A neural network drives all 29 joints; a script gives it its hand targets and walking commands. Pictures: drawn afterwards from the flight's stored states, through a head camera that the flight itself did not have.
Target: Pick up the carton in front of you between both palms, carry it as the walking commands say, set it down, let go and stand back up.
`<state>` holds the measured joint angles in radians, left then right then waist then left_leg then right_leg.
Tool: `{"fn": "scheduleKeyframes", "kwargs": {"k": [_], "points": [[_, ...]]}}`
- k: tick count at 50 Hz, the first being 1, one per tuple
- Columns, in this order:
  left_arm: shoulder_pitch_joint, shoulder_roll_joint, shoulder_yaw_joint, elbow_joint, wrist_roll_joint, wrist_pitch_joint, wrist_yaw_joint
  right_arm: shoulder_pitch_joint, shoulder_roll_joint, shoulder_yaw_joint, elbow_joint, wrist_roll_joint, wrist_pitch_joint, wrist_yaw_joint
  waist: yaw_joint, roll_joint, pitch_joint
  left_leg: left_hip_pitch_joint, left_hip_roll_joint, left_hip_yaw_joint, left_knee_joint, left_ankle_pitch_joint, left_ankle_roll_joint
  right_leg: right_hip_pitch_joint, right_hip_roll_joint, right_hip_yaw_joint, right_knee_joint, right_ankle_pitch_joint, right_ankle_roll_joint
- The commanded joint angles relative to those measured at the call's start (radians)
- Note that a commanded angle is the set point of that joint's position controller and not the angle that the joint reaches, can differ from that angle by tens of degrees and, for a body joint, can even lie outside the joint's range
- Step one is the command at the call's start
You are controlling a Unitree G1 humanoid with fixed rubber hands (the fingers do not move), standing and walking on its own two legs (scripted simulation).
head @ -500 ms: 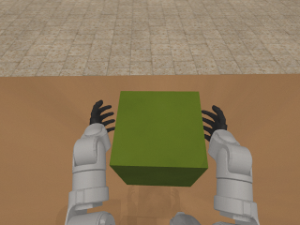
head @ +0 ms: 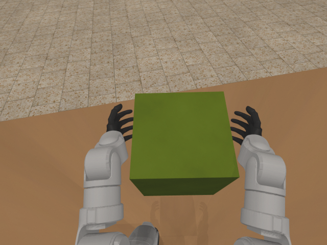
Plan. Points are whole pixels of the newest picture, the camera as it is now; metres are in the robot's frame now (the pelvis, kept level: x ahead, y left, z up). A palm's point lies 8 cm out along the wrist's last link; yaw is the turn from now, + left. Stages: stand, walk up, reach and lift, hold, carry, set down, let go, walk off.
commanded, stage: carry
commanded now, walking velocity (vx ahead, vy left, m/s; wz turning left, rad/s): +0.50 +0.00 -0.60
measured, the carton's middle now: (178, 150) +0.35 +0.02 +0.01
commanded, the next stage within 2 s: none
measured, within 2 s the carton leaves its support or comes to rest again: neither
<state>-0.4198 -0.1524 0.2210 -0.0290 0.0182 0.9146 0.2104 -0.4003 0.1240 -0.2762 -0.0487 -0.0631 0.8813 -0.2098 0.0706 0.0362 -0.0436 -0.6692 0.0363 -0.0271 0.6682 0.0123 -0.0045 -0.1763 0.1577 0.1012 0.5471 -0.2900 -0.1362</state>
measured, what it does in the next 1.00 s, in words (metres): goes down: left foot 0.05 m lower, then right foot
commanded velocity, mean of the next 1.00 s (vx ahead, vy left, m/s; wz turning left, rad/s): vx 0.50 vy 0.00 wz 0.11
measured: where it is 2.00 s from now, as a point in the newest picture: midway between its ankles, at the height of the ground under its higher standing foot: (180, 127)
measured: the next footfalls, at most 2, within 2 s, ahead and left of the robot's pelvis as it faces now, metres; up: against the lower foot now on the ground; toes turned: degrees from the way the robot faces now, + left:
left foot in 0.10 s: +0.24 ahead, +0.10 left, -0.05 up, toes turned -5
right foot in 0.56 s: +0.39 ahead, -0.16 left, -0.06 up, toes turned -19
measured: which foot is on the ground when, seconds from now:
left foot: up 0.00-0.08, down 0.10-0.56, up 0.58-0.98, down 1.00-1.00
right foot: down 0.00-0.10, up 0.12-0.54, down 0.56-1.00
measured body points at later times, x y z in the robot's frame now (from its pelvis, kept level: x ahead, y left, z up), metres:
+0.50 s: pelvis +0.27 -0.01 -0.04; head +0.29 -0.01 +0.41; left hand +0.65 +0.03 +0.02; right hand +0.54 -0.26 +0.04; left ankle +0.21 +0.10 -0.77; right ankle +0.33 -0.15 -0.75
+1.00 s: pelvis +0.56 -0.06 -0.10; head +0.56 -0.06 +0.35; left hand +0.91 +0.10 +0.02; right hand +0.91 -0.20 +0.03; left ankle +0.68 -0.02 -0.83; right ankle +0.37 -0.14 -0.77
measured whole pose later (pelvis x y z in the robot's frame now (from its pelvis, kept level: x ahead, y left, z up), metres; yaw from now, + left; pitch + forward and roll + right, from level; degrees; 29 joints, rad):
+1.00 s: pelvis +0.56 -0.06 -0.10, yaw -3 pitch +3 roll -3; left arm -0.53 -0.16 0.25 0.02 0.09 1.00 0.32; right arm -0.49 0.21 -0.27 -0.07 -0.13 0.96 -0.22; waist 0.07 0.05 -0.07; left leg -0.48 -0.01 0.10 0.46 0.16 0.10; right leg -0.10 -0.06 -0.26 0.79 -0.53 -0.04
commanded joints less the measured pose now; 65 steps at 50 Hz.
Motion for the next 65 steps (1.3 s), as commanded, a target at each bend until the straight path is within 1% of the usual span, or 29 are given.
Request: {"fn": "scheduleKeyframes", "kwargs": {"k": [1,3,4,5,6,7,9,12,17,20,24,27,28,29,30,31,33,37,41,45,46,48,50,51,52,53,54,57,65], "points": [[-0.489,-0.672,-0.568,-0.042,-0.169,-0.02,0.006,-0.488,0.63,0.544,-0.02,0.138,0.015,0.0,0.052,-0.059,-0.303,0.198,-0.062,0.067,-0.199,0.221,0.022,0.094,-0.183,0.152,0.048,0.594,-0.084],[-0.475,-0.662,-0.548,0.016,-0.117,-0.007,0.014,-0.491,0.628,0.528,0.024,0.134,0.02,-0.001,-0.03,-0.079,-0.348,0.373,-0.05,0.044,-0.328,0.279,0.041,0.074,-0.123,0.09,0.268,0.538,-0.037],[-0.499,-0.651,-0.561,0.009,-0.122,-0.006,0.018,-0.464,0.597,0.506,0.055,0.141,0.022,-0.005,-0.105,-0.062,-0.436,0.624,0.107,-0.038,-0.288,0.381,0.042,-0.014,-0.112,0.064,0.419,0.327,0.038],[-0.474,-0.678,-0.562,0.055,-0.128,0.013,0.011,-0.402,0.55,0.468,0.094,0.079,0.031,-0.012,-0.095,0.138,-0.512,0.9,0.315,-0.289,-0.153,0.529,0.096,-0.332,-0.07,0.046,0.601,-0.17,0.056],[-0.489,-0.674,-0.55,0.074,-0.121,0.024,0.01,-0.417,0.552,0.449,0.093,0.083,0.03,-0.015,-0.112,0.274,-0.551,0.988,0.432,-0.544,-0.149,0.324,0.135,-0.539,-0.032,-0.027,0.798,-0.369,0.078],[-0.531,-0.67,-0.537,0.095,-0.128,0.038,0.011,-0.419,0.532,0.446,0.092,0.066,0.04,-0.023,-0.144,0.194,-0.497,0.944,0.445,-0.612,-0.185,0.045,0.212,-0.647,-0.037,-0.044,0.913,-0.382,0.092],[-0.603,-0.754,-0.522,0.048,-0.133,0.016,0.01,-0.504,0.71,0.495,0.136,0.118,0.043,-0.002,-0.101,0.038,-0.429,0.83,0.39,-0.53,-0.234,-0.264,0.22,-0.683,-0.141,-0.042,0.886,-0.216,0.078],[-0.619,-0.848,-0.503,0.076,-0.111,-0.014,-0.02,-0.699,0.795,0.584,-0.036,0.174,-0.012,0.031,-0.083,0.018,-0.328,0.449,0.296,-0.382,-0.401,-0.615,0.142,-0.492,-0.166,-0.042,0.727,-0.13,0.064],[-0.571,-0.835,-0.541,0.117,-0.105,-0.077,-0.02,-0.645,0.781,0.579,0.036,0.177,-0.062,0.033,-0.101,0.117,-0.325,0.63,0.279,-0.08,-0.313,-0.031,0.166,-0.614,-0.221,-0.089,0.552,-0.014,0.085],[-0.525,-0.759,-0.509,0.094,-0.074,-0.093,-0.003,-0.533,0.766,0.59,0.075,0.134,-0.059,0.018,-0.141,0.005,-0.325,0.656,0.26,-0.067,-0.281,0.16,0.167,-0.547,-0.19,-0.146,0.352,0.064,0.075],[-0.518,-0.76,-0.5,0.026,-0.079,-0.092,0.007,-0.634,0.759,0.642,-0.041,0.213,-0.06,0.028,-0.148,0.195,-0.302,0.639,0.2,0.023,-0.242,0.332,0.134,-0.395,-0.138,-0.234,0.115,0.195,0.066],[-0.476,-0.648,-0.491,-0.037,-0.08,-0.082,0.023,-0.515,0.726,0.668,-0.019,0.255,-0.035,0.02,-0.086,0.041,-0.42,0.552,0.104,0.13,0.053,0.317,0.066,0.036,-0.126,-0.242,-0.134,0.344,0.051],[-0.463,-0.609,-0.476,-0.06,-0.076,-0.081,0.023,-0.52,0.687,0.679,-0.036,0.262,-0.022,0.02,-0.019,-0.085,-0.485,0.33,0.081,0.115,0.238,0.027,0.05,0.283,-0.329,-0.036,-0.108,0.441,0.005],[-0.436,-0.581,-0.454,-0.008,-0.049,-0.065,0.024,-0.496,0.694,0.641,0.005,0.215,0.001,0.01,-0.04,-0.291,-0.524,0.054,-0.043,0.093,0.452,-0.577,0.018,0.526,-0.562,0.327,-0.031,0.784,-0.071],[-0.479,-0.574,-0.465,-0.045,-0.069,-0.058,0.032,-0.501,0.691,0.639,-0.016,0.219,0.002,0.007,-0.018,-0.267,-0.559,-0.119,-0.066,0.037,0.629,-0.632,0.026,0.62,-0.597,0.34,0.013,0.812,-0.188],[-0.502,-0.576,-0.455,-0.073,-0.065,-0.051,0.038,-0.431,0.693,0.589,0.051,0.189,0.032,0.005,0.009,-0.187,-0.527,-0.194,-0.03,0.001,0.653,-0.629,0.04,0.571,-0.571,0.359,0.002,0.651,-0.207],[-0.601,-0.619,-0.509,-0.183,-0.106,-0.042,0.015,-0.55,0.769,0.619,-0.031,0.227,0.035,0.015,-0.012,-0.037,-0.432,-0.166,0.014,0.018,0.528,-0.465,0.049,0.401,-0.501,0.198,-0.045,0.539,-0.095],[-0.602,-0.752,-0.582,-0.093,-0.19,-0.004,-0.043,-0.577,0.805,0.627,-0.015,0.191,0.053,0.018,-0.036,-0.197,-0.384,-0.057,0.031,0.02,0.397,-0.312,0.029,0.245,-0.449,0.015,-0.131,0.448,-0.037],[-0.674,-0.762,-0.63,-0.086,-0.215,0.025,-0.056,-0.485,0.762,0.552,0.076,0.095,0.09,0.006,-0.037,-0.102,-0.278,0.005,0.007,0.084,0.217,-0.034,0.046,0.141,-0.432,-0.127,-0.124,0.683,-0.012],[-0.701,-0.785,-0.604,-0.077,-0.216,0.033,-0.049,-0.544,0.754,0.546,-0.006,0.1,0.093,0.009,-0.011,-0.187,-0.306,0.062,-0.03,0.092,-0.127,0.108,0.079,0.303,-0.382,-0.229,-0.017,0.675,0.028],[-0.674,-0.766,-0.575,-0.043,-0.195,0.039,-0.044,-0.586,0.766,0.543,0.003,0.1,0.096,0.01,0.008,-0.082,-0.306,0.117,-0.084,0.179,-0.146,0.093,0.079,0.326,-0.363,-0.219,0.018,0.728,0.016],[-0.638,-0.747,-0.565,-0.001,-0.162,0.047,-0.027,-0.48,0.745,0.513,0.093,0.081,0.117,0.017,-0.025,-0.168,-0.311,0.246,-0.077,0.155,-0.203,0.116,0.119,0.249,-0.383,-0.263,0.156,0.739,0.036],[-0.734,-0.783,-0.576,-0.067,-0.195,0.047,-0.041,-0.479,0.762,0.52,0.066,0.081,0.112,0.023,-0.127,-0.092,-0.427,0.655,0.03,0.029,-0.226,0.337,0.112,0.023,-0.307,-0.282,0.55,0.407,0.129],[-0.745,-0.814,-0.573,-0.003,-0.196,0.061,-0.043,-0.469,0.732,0.447,0.132,0.049,0.109,0.019,-0.065,0.19,-0.488,0.935,0.203,-0.176,0.005,0.672,0.136,-0.307,-0.225,-0.21,0.66,-0.285,0.128],[-0.736,-0.801,-0.569,0.045,-0.194,0.072,-0.04,-0.423,0.712,0.414,0.188,0.036,0.113,0.015,-0.11,0.266,-0.477,1.006,0.238,-0.36,-0.027,0.681,0.239,-0.51,-0.16,-0.194,0.831,-0.433,0.125],[-0.695,-0.798,-0.553,0.087,-0.188,0.077,-0.035,-0.463,0.683,0.427,0.139,0.022,0.114,0.004,-0.139,0.262,-0.504,0.982,0.285,-0.486,-0.127,0.349,0.3,-0.572,-0.143,-0.124,0.93,-0.352,0.135],[-0.731,-0.817,-0.541,0.078,-0.201,0.071,-0.033,-0.492,0.742,0.451,0.138,0.045,0.115,0.011,-0.128,0.179,-0.452,0.921,0.282,-0.524,-0.193,0.11,0.26,-0.65,-0.176,-0.104,0.924,-0.252,0.131],[-0.814,-0.938,-0.523,0.073,-0.189,0.044,-0.044,-0.661,0.913,0.561,0.095,0.167,0.085,0.06,-0.065,0.009,-0.385,0.58,0.229,-0.371,-0.304,-0.107,0.227,-0.489,-0.246,-0.083,0.715,-0.135,0.105],[-0.709,-0.968,-0.546,0.096,-0.13,-0.046,-0.038,-0.632,0.978,0.605,0.114,0.213,-0.002,0.094,-0.131,0.0,-0.403,0.859,0.181,-0.241,-0.242,0.524,0.149,-0.668,-0.221,-0.093,0.479,0.138,0.12]]}}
